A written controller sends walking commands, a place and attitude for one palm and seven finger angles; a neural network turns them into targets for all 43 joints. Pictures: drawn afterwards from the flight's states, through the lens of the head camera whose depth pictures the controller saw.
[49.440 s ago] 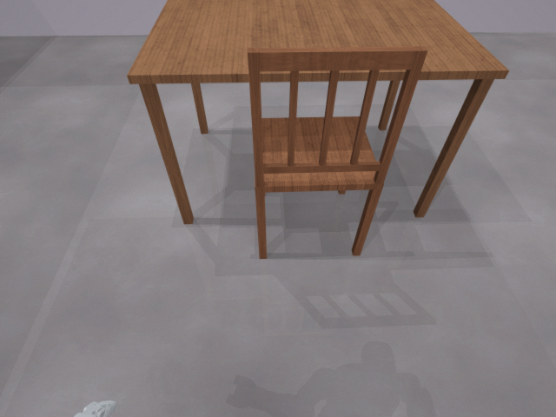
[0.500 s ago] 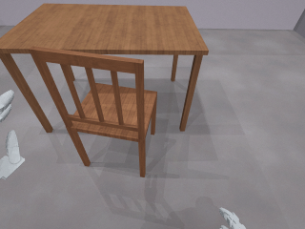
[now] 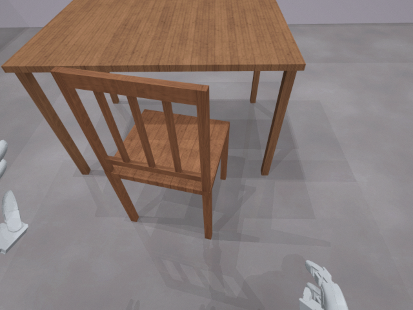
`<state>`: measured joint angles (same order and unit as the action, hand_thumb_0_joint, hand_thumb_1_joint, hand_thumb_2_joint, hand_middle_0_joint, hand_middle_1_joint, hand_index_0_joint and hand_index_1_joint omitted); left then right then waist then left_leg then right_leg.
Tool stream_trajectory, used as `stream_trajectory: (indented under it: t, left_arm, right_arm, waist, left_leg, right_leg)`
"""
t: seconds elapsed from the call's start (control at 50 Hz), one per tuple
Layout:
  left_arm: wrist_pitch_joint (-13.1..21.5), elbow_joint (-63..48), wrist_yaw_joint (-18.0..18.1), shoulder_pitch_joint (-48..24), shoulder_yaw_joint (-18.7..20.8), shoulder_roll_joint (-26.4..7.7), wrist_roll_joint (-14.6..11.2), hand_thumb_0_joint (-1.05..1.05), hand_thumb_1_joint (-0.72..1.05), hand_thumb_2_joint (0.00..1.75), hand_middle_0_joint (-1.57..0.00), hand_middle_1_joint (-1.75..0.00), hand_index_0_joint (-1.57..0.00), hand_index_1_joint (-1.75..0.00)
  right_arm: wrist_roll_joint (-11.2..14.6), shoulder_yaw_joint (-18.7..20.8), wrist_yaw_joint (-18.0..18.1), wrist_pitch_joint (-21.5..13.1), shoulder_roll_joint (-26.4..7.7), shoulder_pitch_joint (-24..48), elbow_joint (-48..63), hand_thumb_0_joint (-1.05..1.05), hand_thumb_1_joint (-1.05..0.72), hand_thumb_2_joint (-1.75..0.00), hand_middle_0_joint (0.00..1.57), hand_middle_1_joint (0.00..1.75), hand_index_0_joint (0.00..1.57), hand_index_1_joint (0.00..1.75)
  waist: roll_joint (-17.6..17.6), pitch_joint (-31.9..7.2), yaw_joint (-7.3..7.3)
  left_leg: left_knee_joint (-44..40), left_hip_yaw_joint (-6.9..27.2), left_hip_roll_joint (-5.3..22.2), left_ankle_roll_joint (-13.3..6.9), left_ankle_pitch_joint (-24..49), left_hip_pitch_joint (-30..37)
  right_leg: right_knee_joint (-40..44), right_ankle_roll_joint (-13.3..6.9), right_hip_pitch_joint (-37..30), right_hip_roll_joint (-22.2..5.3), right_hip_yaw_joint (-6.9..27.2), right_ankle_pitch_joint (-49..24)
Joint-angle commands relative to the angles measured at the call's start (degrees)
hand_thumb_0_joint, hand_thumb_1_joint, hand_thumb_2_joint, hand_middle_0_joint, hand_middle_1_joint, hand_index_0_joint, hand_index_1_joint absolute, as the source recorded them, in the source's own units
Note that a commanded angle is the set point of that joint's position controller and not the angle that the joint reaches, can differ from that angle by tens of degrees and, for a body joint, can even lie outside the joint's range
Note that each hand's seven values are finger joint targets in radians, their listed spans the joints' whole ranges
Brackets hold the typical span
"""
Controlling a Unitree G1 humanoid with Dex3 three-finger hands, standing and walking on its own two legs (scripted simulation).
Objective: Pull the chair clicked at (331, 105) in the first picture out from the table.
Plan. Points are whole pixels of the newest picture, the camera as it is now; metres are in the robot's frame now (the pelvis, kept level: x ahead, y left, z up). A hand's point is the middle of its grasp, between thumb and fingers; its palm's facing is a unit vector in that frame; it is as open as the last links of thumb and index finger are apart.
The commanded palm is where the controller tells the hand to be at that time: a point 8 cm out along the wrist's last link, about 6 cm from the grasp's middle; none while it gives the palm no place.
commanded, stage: stop stepping back and stand still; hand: left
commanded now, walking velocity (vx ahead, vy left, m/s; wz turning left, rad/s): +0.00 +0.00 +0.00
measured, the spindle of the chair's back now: (142, 135) +0.63 +0.24 -0.08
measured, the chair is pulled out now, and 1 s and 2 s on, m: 0.15 0.15 0.15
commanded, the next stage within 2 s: let the arm hang, fingers relaxed in 0.28 s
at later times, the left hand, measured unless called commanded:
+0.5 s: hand (63, 261) +0.20 +0.27 +0.01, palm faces +0.14 -0.86 -0.49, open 7.4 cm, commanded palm none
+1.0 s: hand out of the picture -0.07 +0.21 -0.16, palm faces +0.02 -0.97 -0.24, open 7.3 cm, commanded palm none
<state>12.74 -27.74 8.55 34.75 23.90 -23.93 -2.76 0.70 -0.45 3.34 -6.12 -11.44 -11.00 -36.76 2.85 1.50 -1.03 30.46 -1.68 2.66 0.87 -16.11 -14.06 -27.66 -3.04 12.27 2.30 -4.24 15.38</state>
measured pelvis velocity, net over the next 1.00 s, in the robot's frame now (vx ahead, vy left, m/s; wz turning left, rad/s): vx -0.03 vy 0.02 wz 0.01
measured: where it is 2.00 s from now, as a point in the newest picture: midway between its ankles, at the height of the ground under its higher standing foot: outside the picture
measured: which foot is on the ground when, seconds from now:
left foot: down 0.00-1.00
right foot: down 0.00-1.00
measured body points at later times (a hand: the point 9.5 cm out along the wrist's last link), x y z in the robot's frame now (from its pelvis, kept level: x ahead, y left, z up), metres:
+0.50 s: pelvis -0.01 +0.02 +0.00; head +0.01 -0.02 +0.45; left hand +0.19 +0.32 +0.04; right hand +0.16 -0.24 -0.11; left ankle +0.00 +0.13 -0.74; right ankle +0.00 -0.08 -0.74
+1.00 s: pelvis -0.03 +0.02 +0.01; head -0.01 +0.00 +0.45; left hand -0.07 +0.26 -0.14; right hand -0.07 -0.20 -0.16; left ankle +0.00 +0.13 -0.74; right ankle +0.00 -0.08 -0.74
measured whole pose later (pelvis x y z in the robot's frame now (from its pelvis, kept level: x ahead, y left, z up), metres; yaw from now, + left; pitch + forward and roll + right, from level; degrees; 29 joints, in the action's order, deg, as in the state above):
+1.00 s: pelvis -0.03 +0.02 +0.01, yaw +0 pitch -1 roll +0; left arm -1.2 63.9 0.8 19.7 0.2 -10.0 0.5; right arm -1.1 -0.3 1.6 1.8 -9.7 -20.3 -62.6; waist 2.6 2.8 -0.5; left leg 25.0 -2.2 0.5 -0.8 -10.9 -13.2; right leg -24.1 -1.7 12.2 0.3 -3.8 11.1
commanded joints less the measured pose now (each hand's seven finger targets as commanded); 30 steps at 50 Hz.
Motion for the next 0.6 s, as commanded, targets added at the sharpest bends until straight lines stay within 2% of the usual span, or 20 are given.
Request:
stream_trajectory:
  t: [0.0, 0.02, 0.04, 0.08, 0.1, 0.16, 0.28, 0.34, 0.36, 0.38, 0.4, 0.42, 0.46, 0.48, 0.5, 0.52, 0.54, 0.58]
  left_arm:
    - [1.5, -6.0, 1.4, -2.3, 6.3, -9.0, -0.5, 0.00, 0.90, 0.90, -0.20, -0.30, -0.20, -0.30]
    - [1.4, -6.2, 1.4, -2.6, 6.4, -9.4, -0.4, 0.00, 0.90, 0.90, -0.20, -0.30, -0.20, -0.30]
    - [1.4, -7.9, 1.3, -4.4, 6.3, -10.1, -0.2, 0.00, 0.90, 0.90, -0.20, -0.30, -0.20, -0.30]
    - [1.5, -9.2, 1.3, -4.4, 5.9, -9.8, 0.0, 0.00, 0.90, 0.90, -0.20, -0.30, -0.20, -0.30]
    - [1.4, -10.0, 1.3, -4.8, 5.6, -9.9, 0.0, 0.00, 0.90, 0.90, -0.20, -0.30, -0.20, -0.30]
    - [1.2, -13.1, 1.6, -4.3, 6.1, -10.6, 0.0, 0.00, 0.90, 0.90, -0.20, -0.30, -0.20, -0.30]
    - [0.8, -10.4, 1.9, 0.7, 7.6, -10.2, -0.8, 0.00, 0.90, 0.90, -0.20, -0.30, -0.20, -0.30]
    - [0.9, -9.6, 1.7, 1.2, 7.8, -10.2, -1.0, 0.00, 0.90, 0.90, -0.20, -0.30, -0.20, -0.30]
    - [-6.9, 32.8, -6.8, -8.4, -18.7, 0.5, 4.2, 0.00, 0.90, 0.90, -0.20, -0.30, -0.20, -0.30]
    - [-10.6, 35.5, -8.3, -7.8, -17.5, 2.7, 4.4, 0.00, 0.90, 0.90, -0.20, -0.30, -0.20, -0.30]
    - [-11.8, 35.8, -8.6, -7.4, -17.7, 3.8, 4.3, 0.00, 0.90, 0.90, -0.20, -0.30, -0.20, -0.30]
    - [-11.9, 38.2, -8.7, -9.5, -18.2, 4.4, 4.3, 0.00, 0.90, 0.90, -0.20, -0.30, -0.20, -0.30]
    - [-11.7, 43.9, -8.9, -13.0, -18.6, 2.9, 4.6, 0.00, 0.90, 0.90, -0.20, -0.30, -0.20, -0.30]
    - [-11.7, 47.2, -8.9, -14.1, -18.8, 2.1, 4.7, 0.00, 0.90, 0.90, -0.20, -0.30, -0.20, -0.30]
    - [-11.6, 50.8, -8.8, -16.0, -18.8, 1.3, 4.8, 0.00, 0.90, 0.90, -0.20, -0.30, -0.20, -0.30]
    - [-11.7, 54.3, -8.6, -17.6, -19.1, 0.7, 4.7, 0.00, 0.90, 0.90, -0.20, -0.30, -0.20, -0.30]
    - [-12.1, 57.5, -8.3, -19.2, -19.7, 0.9, 4.5, 0.00, 0.90, 0.90, -0.20, -0.30, -0.20, -0.30]
    - [-12.6, 63.7, -8.0, -20.8, -21.1, 2.5, 3.9, 0.00, 0.90, 0.90, -0.20, -0.30, -0.20, -0.30]
  right_arm:
    - [0.0, 2.9, 1.2, -2.0, -7.0, 4.5, 8.5, 0.00, -0.90, -0.90, 0.20, 0.30, 0.20, 0.30]
    - [-0.1, 3.0, 1.4, -1.9, -7.2, 4.7, 8.6, 0.00, -0.90, -0.90, 0.20, 0.30, 0.20, 0.30]
    - [-0.3, 2.9, 1.8, -1.9, -7.3, 5.6, 8.8, 0.00, -0.90, -0.90, 0.20, 0.30, 0.20, 0.30]
    - [-0.5, 2.6, 1.9, -1.7, -7.0, 5.1, 9.3, 0.00, -0.90, -0.90, 0.20, 0.30, 0.20, 0.30]
    - [-0.4, 2.7, 1.9, -1.7, -7.0, 5.2, 9.6, 0.00, -0.90, -0.90, 0.20, 0.30, 0.20, 0.30]
    - [-0.5, 2.7, 1.9, -1.7, -7.1, 5.4, 10.4, 0.00, -0.90, -0.90, 0.20, 0.30, 0.20, 0.30]
    - [-0.2, 3.1, 1.6, -0.5, -7.2, 5.4, 10.9, 0.00, -0.90, -0.90, 0.20, 0.30, 0.20, 0.30]
    - [0.0, 3.3, 1.8, -0.2, -7.3, 5.5, 11.1, 0.00, -0.90, -0.90, 0.20, 0.30, 0.20, 0.30]
    - [1.2, 4.9, -3.8, -3.2, -16.8, 7.3, -0.5, 0.00, -0.90, -0.90, 0.20, 0.30, 0.20, 0.30]
    - [0.1, 5.5, -3.8, -0.8, -14.8, 2.4, -2.5, 0.00, -0.90, -0.90, 0.20, 0.30, 0.20, 0.30]
    - [-0.2, 5.0, -3.6, 0.1, -14.1, 1.5, -2.2, 0.00, -0.90, -0.90, 0.20, 0.30, 0.20, 0.30]
    - [-0.9, 4.3, -3.6, 0.7, -13.5, 1.7, -2.7, 0.00, -0.90, -0.90, 0.20, 0.30, 0.20, 0.30]
    - [-1.6, 3.3, -3.4, 2.0, -13.1, 2.1, -2.2, 0.00, -0.90, -0.90, 0.20, 0.30, 0.20, 0.30]
    - [-1.8, 3.0, -3.3, 2.5, -13.0, 2.7, -2.7, 0.00, -0.90, -0.90, 0.20, 0.30, 0.20, 0.30]
    - [-1.9, 2.9, -3.1, 3.0, -12.6, 2.1, -3.4, 0.00, -0.90, -0.90, 0.20, 0.30, 0.20, 0.30]
    - [-1.9, 3.0, -2.9, 3.6, -12.6, 1.1, -4.4, 0.00, -0.90, -0.90, 0.20, 0.30, 0.20, 0.30]
    - [-1.9, 2.6, -2.9, 4.5, -11.1, 0.4, -5.5, 0.00, -0.90, -0.90, 0.20, 0.30, 0.20, 0.30]
    - [-2.2, 1.7, -2.9, 5.4, -9.1, -0.6, -8.7, 0.00, -0.90, -0.90, 0.20, 0.30, 0.20, 0.30]
  waist:
    - [-6.3, -6.8, -0.18]
    - [-5.2, -7.0, 0.12]
    - [-1.7, -6.8, 0.29]
    - [-0.2, -8.2, 0.64]
    - [-0.5, -8.7, 0.74]
    - [2.0, -9.5, 0.93]
    - [0.6, -8.2, 0.76]
    - [0.3, -8.1, 0.63]
    - [1.4, -1.8, -1.88]
    - [1.2, -6.2, -0.49]
    - [2.5, -5.7, -0.38]
    - [2.1, -6.1, 0.20]
    - [-5.8, -6.5, 1.14]
    - [-11.3, -7.3, 1.54]
    - [-15.9, -8.3, 1.03]
    - [-18.2, -8.9, 0.62]
    - [-17.8, -7.4, -0.05]
    - [-9.8, -5.0, -0.53]
  left_leg:
    - [-6.1, 1.6, 1.1, -2.2, 14.8, 3.7]
    - [-6.6, 1.8, 1.9, -2.5, 18.2, 5.4]
    - [-7.2, 1.7, 2.2, -2.5, 20.9, 7.1]
    - [-7.5, 2.3, 3.1, -2.7, 24.7, 8.2]
    - [-7.2, 2.0, 2.9, -2.6, 25.6, 8.5]
    - [-7.3, 1.6, 2.4, -2.1, 26.0, 8.8]
    - [-8.2, 1.5, 1.4, -1.5, 19.8, 5.5]
    - [-8.9, 1.6, 1.5, -1.3, 20.9, 5.4]
    - [-1.5, 3.3, 3.2, -1.8, 27.7, -0.5]
    - [-3.0, 3.4, 4.6, -2.1, 28.6, 2.0]
    - [-3.7, 3.9, 5.6, -2.7, 26.5, 1.6]
    - [-5.2, 6.9, 7.0, -4.3, 20.6, -2.7]
    - [-5.3, 8.9, 6.8, -5.6, 18.9, -4.8]
    - [-3.8, 8.1, 5.3, -4.8, 16.9, -4.4]
    - [-2.3, 6.6, 3.3, -3.9, 15.1, -2.3]
    - [-0.9, 5.4, 1.5, -3.4, 12.8, 0.0]
    - [-0.7, 4.5, 0.1, -2.8, 10.8, 1.3]
    - [-3.4, 4.1, 0.4, -2.4, 11.3, 3.8]
  right_leg:
    - [5.9, 2.0, -5.5, -7.8, 9.2, -23.7]
    - [5.3, 2.5, -5.1, -6.7, 8.2, -23.6]
    - [4.9, 2.7, -3.7, -6.1, 7.7, -23.2]
    - [4.4, 2.9, -5.2, -5.4, 6.6, -23.1]
    - [4.5, 3.0, -5.8, -5.2, 6.4, -24.1]
    - [4.8, 2.8, -6.9, -5.2, 6.1, -25.2]
    - [7.4, 2.4, -7.7, -5.3, 7.0, -22.2]
    - [7.5, 2.6, -7.5, -4.9, 6.1, -22.0]
    - [-2.8, 1.2, 0.8, -7.8, 1.9, -24.8]
    - [-1.6, 0.8, 2.3, -7.2, 4.8, -16.7]
    - [-2.2, 1.4, 3.5, -6.5, 3.5, -10.2]
    - [-4.0, 1.5, 3.2, -5.9, 3.2, -3.6]
    - [-3.2, 1.3, 0.3, -5.9, 4.2, -5.4]
    - [-0.7, 0.9, -1.0, -7.0, 5.8, -8.6]
    - [1.2, -0.1, -1.2, -8.9, 8.0, -12.1]
    - [2.8, -1.2, -0.5, -10.9, 9.7, -14.4]
    - [4.1, -2.0, 1.3, -11.9, 10.0, -13.5]
    - [4.9, -1.6, 3.6, -10.8, 9.9, -9.5]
